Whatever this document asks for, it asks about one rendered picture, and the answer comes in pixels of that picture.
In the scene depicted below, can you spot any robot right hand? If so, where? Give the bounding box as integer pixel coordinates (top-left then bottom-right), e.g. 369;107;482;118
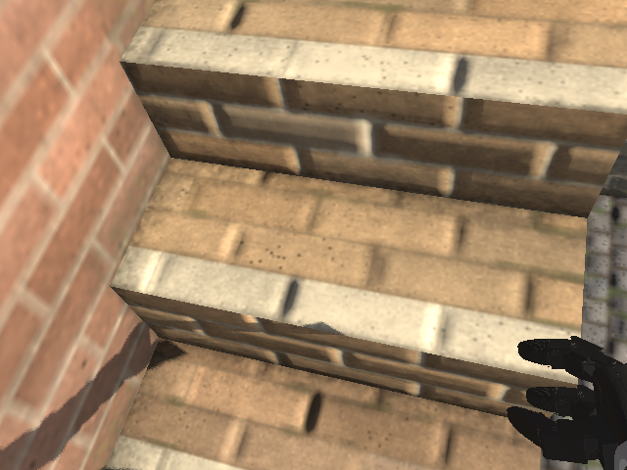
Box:
506;336;627;470

